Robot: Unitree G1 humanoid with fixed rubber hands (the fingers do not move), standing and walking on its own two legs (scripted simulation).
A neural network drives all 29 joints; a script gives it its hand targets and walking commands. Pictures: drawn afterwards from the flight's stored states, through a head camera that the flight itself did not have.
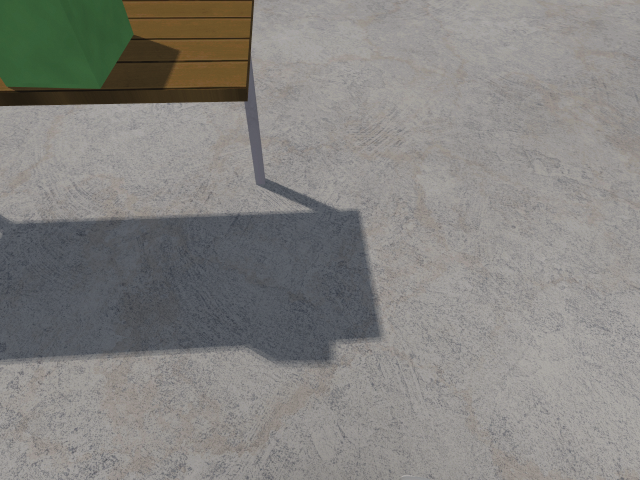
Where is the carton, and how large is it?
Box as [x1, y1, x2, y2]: [0, 0, 133, 88]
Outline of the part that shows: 0,76 7,86 100,88 133,34 121,0 0,0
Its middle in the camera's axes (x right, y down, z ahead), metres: -0.54 -0.49 +0.77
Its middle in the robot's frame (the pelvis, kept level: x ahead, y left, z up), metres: +0.98 +0.53 +0.13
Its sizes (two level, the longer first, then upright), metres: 0.239 0.191 0.258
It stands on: a table, 0.78 m high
